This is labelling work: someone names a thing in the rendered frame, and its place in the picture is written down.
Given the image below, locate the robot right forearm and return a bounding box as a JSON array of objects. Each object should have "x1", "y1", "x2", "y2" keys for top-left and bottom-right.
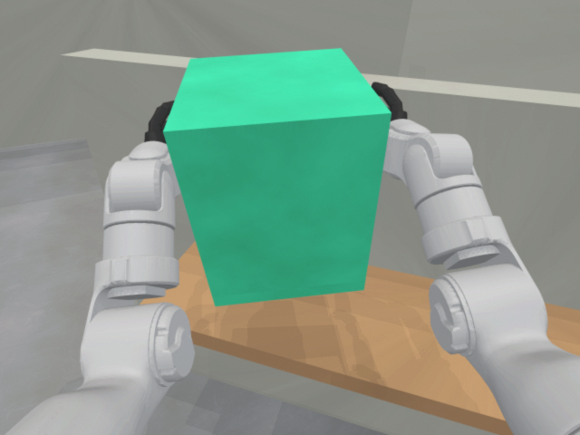
[{"x1": 382, "y1": 119, "x2": 548, "y2": 331}]

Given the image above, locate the table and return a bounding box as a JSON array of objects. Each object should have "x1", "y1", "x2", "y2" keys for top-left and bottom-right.
[{"x1": 140, "y1": 241, "x2": 580, "y2": 435}]

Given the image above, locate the right robot upper arm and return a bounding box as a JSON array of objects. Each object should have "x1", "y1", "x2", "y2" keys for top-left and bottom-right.
[{"x1": 429, "y1": 263, "x2": 580, "y2": 435}]

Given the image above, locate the carton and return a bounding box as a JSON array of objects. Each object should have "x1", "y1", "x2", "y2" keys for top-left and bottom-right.
[{"x1": 163, "y1": 48, "x2": 392, "y2": 306}]

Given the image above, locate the robot left forearm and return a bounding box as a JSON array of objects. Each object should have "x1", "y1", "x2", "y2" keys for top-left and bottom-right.
[{"x1": 80, "y1": 141, "x2": 181, "y2": 378}]

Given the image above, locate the robot left hand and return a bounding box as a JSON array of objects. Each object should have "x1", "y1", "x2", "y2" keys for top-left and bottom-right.
[{"x1": 144, "y1": 101, "x2": 174, "y2": 144}]

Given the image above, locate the left robot upper arm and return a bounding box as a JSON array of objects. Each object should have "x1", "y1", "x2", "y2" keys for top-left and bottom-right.
[{"x1": 5, "y1": 302, "x2": 195, "y2": 435}]

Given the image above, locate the robot right hand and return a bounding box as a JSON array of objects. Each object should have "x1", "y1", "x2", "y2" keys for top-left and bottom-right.
[{"x1": 372, "y1": 82, "x2": 407, "y2": 121}]

